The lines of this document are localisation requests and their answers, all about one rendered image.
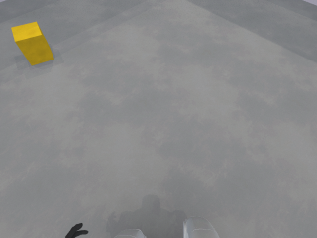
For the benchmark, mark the robot left hand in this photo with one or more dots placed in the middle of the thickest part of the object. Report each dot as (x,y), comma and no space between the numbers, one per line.
(74,231)

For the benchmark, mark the right robot thigh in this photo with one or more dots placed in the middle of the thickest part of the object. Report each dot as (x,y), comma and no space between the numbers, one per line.
(198,227)

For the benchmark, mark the carton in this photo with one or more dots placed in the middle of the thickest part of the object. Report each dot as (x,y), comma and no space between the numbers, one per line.
(32,42)

